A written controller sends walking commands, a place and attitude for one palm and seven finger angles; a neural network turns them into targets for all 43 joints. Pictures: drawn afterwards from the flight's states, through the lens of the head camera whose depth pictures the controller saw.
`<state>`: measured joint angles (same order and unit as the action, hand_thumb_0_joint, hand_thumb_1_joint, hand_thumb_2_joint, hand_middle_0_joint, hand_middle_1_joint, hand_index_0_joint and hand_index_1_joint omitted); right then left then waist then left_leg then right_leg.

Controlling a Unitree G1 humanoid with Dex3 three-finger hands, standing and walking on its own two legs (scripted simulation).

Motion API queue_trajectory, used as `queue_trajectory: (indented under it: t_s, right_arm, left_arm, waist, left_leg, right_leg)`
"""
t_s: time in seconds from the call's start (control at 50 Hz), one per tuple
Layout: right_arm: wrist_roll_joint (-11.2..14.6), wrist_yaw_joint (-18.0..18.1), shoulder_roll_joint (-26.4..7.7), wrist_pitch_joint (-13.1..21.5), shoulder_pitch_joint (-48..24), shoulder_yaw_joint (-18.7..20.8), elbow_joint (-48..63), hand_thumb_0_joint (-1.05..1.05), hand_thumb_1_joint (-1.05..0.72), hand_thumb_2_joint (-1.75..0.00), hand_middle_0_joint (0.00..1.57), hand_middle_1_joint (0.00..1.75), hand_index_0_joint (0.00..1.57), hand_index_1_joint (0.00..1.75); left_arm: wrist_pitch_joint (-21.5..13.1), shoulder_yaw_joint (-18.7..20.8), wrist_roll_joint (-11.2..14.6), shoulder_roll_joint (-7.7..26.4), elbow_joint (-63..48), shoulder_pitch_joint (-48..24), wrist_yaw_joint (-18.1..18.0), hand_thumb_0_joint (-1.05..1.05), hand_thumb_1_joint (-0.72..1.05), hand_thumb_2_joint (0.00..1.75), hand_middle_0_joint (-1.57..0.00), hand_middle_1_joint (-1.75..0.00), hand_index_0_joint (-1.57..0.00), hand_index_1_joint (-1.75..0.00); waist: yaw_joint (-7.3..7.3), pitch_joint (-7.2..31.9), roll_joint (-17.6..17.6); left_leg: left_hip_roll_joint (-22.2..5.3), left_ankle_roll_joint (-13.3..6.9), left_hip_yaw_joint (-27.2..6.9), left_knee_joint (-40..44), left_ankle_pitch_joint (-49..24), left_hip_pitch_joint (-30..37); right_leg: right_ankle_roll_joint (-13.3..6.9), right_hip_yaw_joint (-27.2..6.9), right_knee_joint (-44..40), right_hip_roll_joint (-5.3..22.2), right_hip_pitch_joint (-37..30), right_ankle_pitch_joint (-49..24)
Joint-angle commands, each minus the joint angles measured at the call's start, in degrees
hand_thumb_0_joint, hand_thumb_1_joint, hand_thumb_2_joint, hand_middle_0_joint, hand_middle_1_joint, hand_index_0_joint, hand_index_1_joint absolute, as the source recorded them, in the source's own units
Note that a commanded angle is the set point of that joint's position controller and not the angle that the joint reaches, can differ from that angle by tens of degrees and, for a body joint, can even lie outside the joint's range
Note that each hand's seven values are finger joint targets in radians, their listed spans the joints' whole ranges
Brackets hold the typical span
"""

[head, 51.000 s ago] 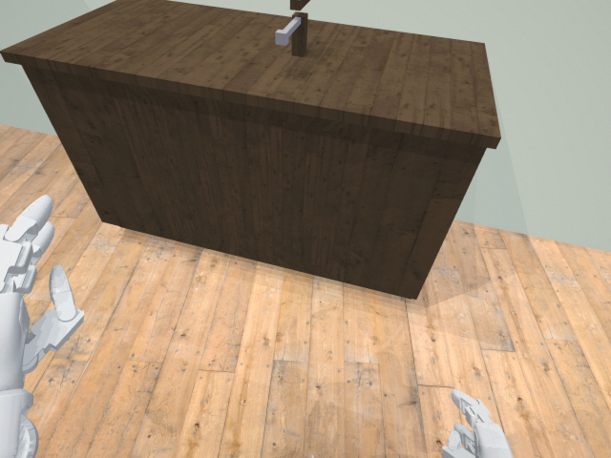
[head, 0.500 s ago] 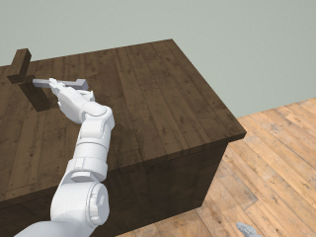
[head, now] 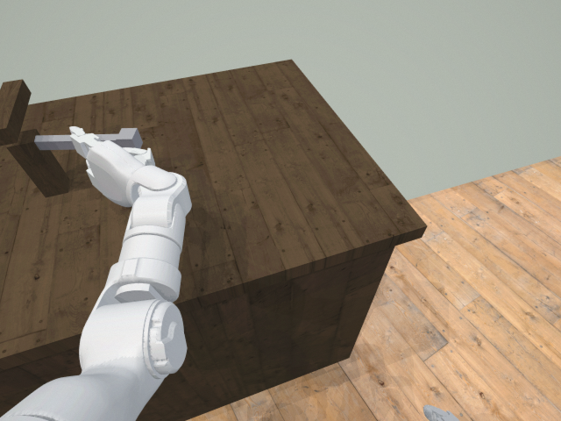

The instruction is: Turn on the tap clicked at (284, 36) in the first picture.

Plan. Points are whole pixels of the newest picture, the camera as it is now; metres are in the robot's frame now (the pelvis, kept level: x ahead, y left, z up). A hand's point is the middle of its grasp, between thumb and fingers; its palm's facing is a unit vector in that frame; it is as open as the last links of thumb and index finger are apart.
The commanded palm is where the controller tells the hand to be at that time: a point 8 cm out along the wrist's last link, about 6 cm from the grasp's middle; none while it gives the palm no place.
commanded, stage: lift the hand up off the lever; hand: left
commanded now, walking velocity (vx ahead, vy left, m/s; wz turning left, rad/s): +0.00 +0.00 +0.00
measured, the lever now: (129, 141) +0.49 +0.23 +0.16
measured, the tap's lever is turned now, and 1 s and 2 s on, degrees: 72 82 82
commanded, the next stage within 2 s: none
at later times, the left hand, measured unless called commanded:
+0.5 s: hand (144, 144) +0.48 +0.21 +0.16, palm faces +0.81 -0.58 -0.11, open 7.8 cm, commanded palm +0.42 +0.22 +0.17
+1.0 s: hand (148, 137) +0.46 +0.19 +0.18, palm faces +0.79 -0.61 -0.11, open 7.8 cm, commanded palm +0.41 +0.21 +0.19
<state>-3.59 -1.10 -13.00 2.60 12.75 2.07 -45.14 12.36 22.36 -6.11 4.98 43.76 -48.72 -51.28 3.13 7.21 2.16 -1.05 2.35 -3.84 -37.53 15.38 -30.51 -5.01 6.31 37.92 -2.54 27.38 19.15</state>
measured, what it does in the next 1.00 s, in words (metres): stands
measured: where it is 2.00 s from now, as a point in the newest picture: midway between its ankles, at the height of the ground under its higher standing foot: outside the picture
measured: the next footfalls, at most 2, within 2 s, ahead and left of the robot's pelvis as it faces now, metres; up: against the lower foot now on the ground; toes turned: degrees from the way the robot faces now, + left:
none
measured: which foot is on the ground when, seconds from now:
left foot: down 0.00-1.00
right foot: down 0.00-1.00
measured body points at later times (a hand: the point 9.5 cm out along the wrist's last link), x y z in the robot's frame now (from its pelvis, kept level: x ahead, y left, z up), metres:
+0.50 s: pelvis +0.01 +0.01 +0.00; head +0.03 +0.00 +0.45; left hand +0.43 +0.23 +0.17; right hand +0.07 -0.25 -0.13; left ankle +0.03 +0.15 -0.72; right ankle +0.00 -0.06 -0.72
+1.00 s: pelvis +0.01 +0.01 +0.01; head +0.02 +0.00 +0.46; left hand +0.42 +0.22 +0.19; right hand +0.16 -0.22 -0.11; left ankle +0.03 +0.15 -0.72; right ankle +0.00 -0.06 -0.72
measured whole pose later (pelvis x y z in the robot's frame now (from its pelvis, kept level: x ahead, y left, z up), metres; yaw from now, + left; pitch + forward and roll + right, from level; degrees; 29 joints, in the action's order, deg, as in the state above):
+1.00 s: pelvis +0.01 +0.01 +0.01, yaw +0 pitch +6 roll +0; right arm -3.4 -1.8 -11.4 3.3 9.4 1.4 -44.9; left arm 18.5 20.2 -4.9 1.8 38.9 -49.7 -51.2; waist 1.2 7.2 2.1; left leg -0.3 1.7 -2.8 -34.3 15.2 -25.6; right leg -4.0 5.3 34.7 -1.8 22.6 18.8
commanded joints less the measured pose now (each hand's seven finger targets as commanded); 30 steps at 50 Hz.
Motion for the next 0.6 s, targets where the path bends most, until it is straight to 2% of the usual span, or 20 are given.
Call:
queue_trajectory:
  t_s: [0.0, 0.02, 0.06, 0.08, 0.12, 0.16, 0.18, 0.2, 0.24, 0.26, 0.28, 0.34, 0.36, 0.38, 0.4, 0.42, 0.46, 0.56, 0.58]
  right_arm:
    - [-0.1, 0.3, -6.8, 2.1, -1.5, 2.0, 6.2, 0.00, -0.90, -0.90, 0.20, 0.30, 0.20, 0.30]
    - [-0.2, 0.2, -6.8, 2.1, -1.2, 1.9, 6.2, 0.00, -0.90, -0.90, 0.20, 0.30, 0.20, 0.30]
    - [-0.3, 0.1, -6.9, 2.2, -0.5, 1.8, 5.7, 0.00, -0.90, -0.90, 0.20, 0.30, 0.20, 0.30]
    - [-0.5, 0.2, -7.2, 2.2, 0.0, 2.0, 5.4, 0.00, -0.90, -0.90, 0.20, 0.30, 0.20, 0.30]
    - [-0.5, 0.1, -7.0, 2.1, 0.7, 2.0, 5.9, 0.00, -0.90, -0.90, 0.20, 0.30, 0.20, 0.30]
    - [-0.6, 0.0, -7.1, 1.9, 1.1, 2.0, 6.1, 0.00, -0.90, -0.90, 0.20, 0.30, 0.20, 0.30]
    - [-0.6, 0.1, -7.3, 1.6, 1.4, 2.1, 6.0, 0.00, -0.90, -0.90, 0.20, 0.30, 0.20, 0.30]
    - [-0.6, -0.1, -7.1, 1.6, 1.5, 1.9, 6.3, 0.00, -0.90, -0.90, 0.20, 0.30, 0.20, 0.30]
    - [-0.5, -0.2, -7.2, 1.5, 2.1, 2.1, 6.7, 0.00, -0.90, -0.90, 0.20, 0.30, 0.20, 0.30]
    - [-0.5, -0.3, -7.2, 1.5, 2.0, 2.1, 6.9, 0.00, -0.90, -0.90, 0.20, 0.30, 0.20, 0.30]
    - [-0.5, -0.3, -7.3, 1.4, 1.9, 2.3, 6.9, 0.00, -0.90, -0.90, 0.20, 0.30, 0.20, 0.30]
    - [-0.4, -0.7, -7.3, 1.7, 1.8, 2.2, 7.0, 0.00, -0.90, -0.90, 0.20, 0.30, 0.20, 0.30]
    - [-0.3, -0.6, -7.4, 1.8, 1.8, 2.3, 7.1, 0.00, -0.90, -0.90, 0.20, 0.30, 0.20, 0.30]
    - [-0.2, -0.5, -7.6, 1.8, 1.3, 2.4, 6.8, 0.00, -0.90, -0.90, 0.20, 0.30, 0.20, 0.30]
    - [-0.1, -0.4, -7.5, 1.9, 1.2, 2.4, 6.9, 0.00, -0.90, -0.90, 0.20, 0.30, 0.20, 0.30]
    - [-0.1, -0.6, -7.1, 2.2, 0.9, 2.4, 6.9, 0.00, -0.90, -0.90, 0.20, 0.30, 0.20, 0.30]
    - [-0.1, -0.8, -7.1, 2.5, 0.6, 2.5, 6.8, 0.00, -0.90, -0.90, 0.20, 0.30, 0.20, 0.30]
    - [0.1, -0.8, -6.9, 3.1, -1.0, 2.4, 6.4, 0.00, -0.90, -0.90, 0.20, 0.30, 0.20, 0.30]
    - [0.1, -0.6, -7.1, 3.1, -1.2, 2.4, 6.1, 0.00, -0.90, -0.90, 0.20, 0.30, 0.20, 0.30]
  left_arm:
    - [-3.4, -1.7, -2.5, 11.2, -9.5, -30.8, 0.0, 0.00, 0.90, 0.90, -0.15, -0.15, -0.15, -0.15]
    - [-3.7, -2.4, -2.6, 10.4, -9.0, -31.9, 0.0, 0.00, 0.90, 0.90, -0.15, -0.15, -0.15, -0.15]
    - [-3.7, -2.1, -2.9, 11.1, -6.4, -33.8, -0.2, 0.00, 0.90, 0.90, -0.15, -0.15, -0.15, -0.15]
    - [-3.8, -0.2, -3.2, 13.1, -5.1, -33.7, -0.4, 0.00, 0.90, 0.90, -0.15, -0.15, -0.15, -0.15]
    - [-4.5, 0.0, -3.2, 13.8, -6.3, -34.8, -0.4, 0.00, 0.90, 0.90, -0.15, -0.15, -0.15, -0.15]
    - [-4.3, 0.6, -3.1, 14.2, -5.5, -33.7, -0.3, 0.00, 0.90, 0.90, -0.15, -0.15, -0.15, -0.15]
    - [-4.2, 2.3, -3.3, 16.3, -4.6, -32.9, -0.2, 0.00, 0.90, 0.90, -0.15, -0.15, -0.15, -0.15]
    - [-4.3, 0.7, -3.2, 14.7, -5.2, -33.8, 0.0, 0.00, 0.90, 0.90, -0.15, -0.15, -0.15, -0.15]
    - [-4.3, 2.3, -2.8, 16.1, -6.2, -31.7, 0.0, 0.00, 0.90, 0.90, -0.15, -0.15, -0.15, -0.15]
    - [-4.3, 1.4, -2.7, 15.1, -7.7, -32.3, 0.1, 0.00, 0.90, 0.90, -0.15, -0.15, -0.15, -0.15]
    - [-4.2, 2.4, -2.8, 15.9, -8.4, -30.7, 0.3, 0.00, 0.90, 0.90, -0.15, -0.15, -0.15, -0.15]
    - [-3.5, 0.3, -2.3, 13.3, -10.3, -30.0, 0.5, 0.00, 0.90, 0.90, -0.15, -0.15, -0.15, -0.15]
    - [-3.3, 1.3, -2.2, 14.3, -10.9, -29.3, 0.4, 0.00, 0.90, 0.90, -0.15, -0.15, -0.15, -0.15]
    - [-3.1, 1.8, -2.0, 15.0, -10.7, -28.2, 0.7, 0.00, 0.90, 0.90, -0.15, -0.15, -0.15, -0.15]
    - [-3.4, 1.2, -2.1, 14.8, -12.7, -30.1, 0.7, 0.00, 0.90, 0.90, -0.15, -0.15, -0.15, -0.15]
    - [-3.4, -0.6, -1.9, 12.5, -14.4, -30.3, 0.8, 0.00, 0.90, 0.90, -0.15, -0.15, -0.15, -0.15]
    - [-3.0, -0.8, -1.8, 12.1, -16.1, -28.6, 0.7, 0.00, 0.90, 0.90, -0.15, -0.15, -0.15, -0.15]
    - [-0.8, -3.8, -0.9, 8.1, -16.9, -27.4, 1.0, 0.00, 0.90, 0.90, -0.15, -0.15, -0.15, -0.15]
    - [-0.7, -3.3, -0.8, 8.8, -17.5, -27.9, 1.1, 0.00, 0.90, 0.90, -0.15, -0.15, -0.15, -0.15]
  waist:
    - [1.36, 17.1, -4.0]
    - [1.77, 17.1, -4.1]
    - [2.39, 16.3, -4.4]
    - [2.12, 16.6, -4.6]
    - [1.99, 19.0, -3.8]
    - [1.97, 19.6, -3.8]
    - [1.48, 19.6, -3.7]
    - [1.86, 19.6, -2.7]
    - [1.20, 21.0, -3.8]
    - [1.37, 21.0, -3.3]
    - [0.62, 21.7, -2.1]
    - [1.13, 20.1, -3.2]
    - [0.82, 20.3, -4.1]
    - [0.50, 19.2, -4.0]
    - [0.79, 19.6, -3.3]
    - [0.64, 20.0, -1.8]
    - [0.19, 20.3, -1.2]
    - [0.47, 17.3, -2.3]
    - [0.17, 17.3, -2.8]
  left_leg:
    - [1.8, -3.8, 2.5, 1.5, -8.1, 7.1]
    - [1.8, -3.9, 2.7, 1.3, -7.9, 7.0]
    - [1.8, -3.9, 2.7, 1.1, -6.7, 5.8]
    - [1.8, -4.0, 2.3, 1.2, -6.7, 5.8]
    - [1.8, -4.0, 2.6, 0.8, -8.0, 6.2]
    - [2.0, -4.1, 3.0, 0.5, -8.4, 5.5]
    - [1.8, -4.0, 2.7, 0.7, -8.6, 5.2]
    - [1.9, -4.0, 2.9, 0.8, -9.0, 5.7]
    - [1.7, -4.0, 3.1, 0.7, -10.3, 5.9]
    - [1.7, -4.0, 3.3, 0.6, -11.2, 6.4]
    - [1.6, -3.9, 3.1, 0.9, -12.2, 7.2]
    - [1.5, -3.9, 3.5, 1.2, -12.8, 8.0]
    - [1.4, -4.0, 3.5, 1.4, -12.5, 7.9]
    - [1.4, -4.0, 3.2, 2.0, -12.2, 7.9]
    - [1.3, -4.0, 3.3, 2.1, -12.5, 8.9]
    - [1.3, -3.8, 3.4, 2.2, -13.3, 10.1]
    - [1.2, -3.6, 3.5, 2.3, -15.0, 11.7]
    - [1.1, -3.3, 3.4, 3.3, -14.4, 12.8]
    - [1.1, -3.2, 2.8, 3.9, -14.7, 13.3]
  right_leg:
    - [4.7, -4.1, -7.6, 3.1, -6.2, -13.4]
    - [4.8, -4.1, -7.5, 3.1, -5.7, -13.1]
    - [5.0, -4.4, -7.7, 3.2, -4.9, -12.0]
    - [4.9, -4.1, -7.5, 3.0, -4.5, -11.5]
    - [4.9, -4.3, -6.9, 3.1, -6.0, -13.5]
    - [5.3, -4.6, -6.9, 3.3, -7.0, -15.5]
    - [5.1, -4.4, -6.6, 3.2, -7.4, -15.3]
    - [5.1, -4.5, -6.6, 3.1, -7.0, -15.7]
    - [5.3, -4.4, -6.5, 3.1, -9.0, -18.2]
    - [5.4, -4.5, -6.5, 3.2, -9.4, -20.0]
    - [4.9, -4.1, -6.2, 2.9, -9.9, -19.7]
    - [5.0, -3.7, -6.8, 2.7, -9.7, -20.2]
    - [5.1, -3.8, -7.0, 2.7, -10.4, -20.3]
    - [4.9, -3.6, -7.3, 2.6, -10.3, -19.0]
    - [4.7, -3.6, -7.2, 2.5, -10.1, -18.7]
    - [4.6, -3.5, -7.3, 2.4, -10.1, -19.0]
    - [4.3, -3.1, -7.3, 2.2, -10.5, -19.8]
    - [4.1, -2.6, -8.3, 2.0, -9.4, -17.5]
    - [3.9, -2.3, -8.2, 2.0, -9.6, -17.4]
